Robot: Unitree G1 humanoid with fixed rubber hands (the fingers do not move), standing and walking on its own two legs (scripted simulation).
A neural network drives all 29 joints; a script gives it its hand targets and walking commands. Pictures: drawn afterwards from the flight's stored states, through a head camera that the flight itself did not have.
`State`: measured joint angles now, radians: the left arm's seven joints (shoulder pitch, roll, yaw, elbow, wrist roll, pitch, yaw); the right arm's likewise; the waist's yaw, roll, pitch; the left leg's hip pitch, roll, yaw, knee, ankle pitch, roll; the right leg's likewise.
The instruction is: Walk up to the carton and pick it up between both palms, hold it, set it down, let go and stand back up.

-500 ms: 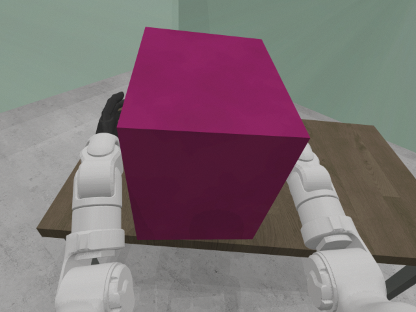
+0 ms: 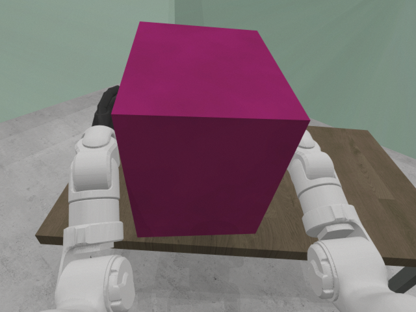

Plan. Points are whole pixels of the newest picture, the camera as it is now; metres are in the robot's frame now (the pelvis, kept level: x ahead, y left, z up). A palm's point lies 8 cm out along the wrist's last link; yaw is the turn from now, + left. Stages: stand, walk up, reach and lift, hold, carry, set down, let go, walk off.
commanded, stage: reach and lift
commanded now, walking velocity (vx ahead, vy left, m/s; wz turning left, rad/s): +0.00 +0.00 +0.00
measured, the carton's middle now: (199, 130) +0.41 +0.00 +0.19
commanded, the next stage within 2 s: hold in 0.50 s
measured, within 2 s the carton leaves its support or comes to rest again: neither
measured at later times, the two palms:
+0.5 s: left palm (104, 120) +0.38 +0.17 +0.23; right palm (288, 119) +0.38 -0.17 +0.24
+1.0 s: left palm (101, 112) +0.36 +0.17 +0.25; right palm (295, 103) +0.38 -0.17 +0.27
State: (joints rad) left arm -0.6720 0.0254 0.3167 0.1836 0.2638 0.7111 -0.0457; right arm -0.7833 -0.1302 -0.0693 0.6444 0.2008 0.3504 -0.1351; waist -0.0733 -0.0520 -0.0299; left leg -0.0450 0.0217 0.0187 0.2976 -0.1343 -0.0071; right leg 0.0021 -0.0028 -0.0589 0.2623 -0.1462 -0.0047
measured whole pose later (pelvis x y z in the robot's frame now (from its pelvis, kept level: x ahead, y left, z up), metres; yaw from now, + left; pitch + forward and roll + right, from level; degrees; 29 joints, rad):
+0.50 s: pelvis +0.00 +0.00 +0.00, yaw +0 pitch -6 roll -1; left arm -0.73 0.05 0.34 0.22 0.27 0.74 -0.07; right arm -0.86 -0.15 -0.04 0.68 0.24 0.40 -0.16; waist -0.08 -0.05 -0.04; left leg -0.05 0.02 0.01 0.30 -0.14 -0.01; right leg 0.00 0.00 -0.06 0.26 -0.15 0.00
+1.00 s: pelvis +0.01 +0.00 +0.00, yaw -1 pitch -5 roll -1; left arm -0.74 0.04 0.34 0.15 0.26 0.87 -0.05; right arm -0.93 -0.20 -0.01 0.65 0.31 0.55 -0.17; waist -0.08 -0.03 -0.10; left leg -0.07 0.03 0.02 0.31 -0.15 -0.01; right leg -0.02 0.01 -0.04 0.26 -0.14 -0.01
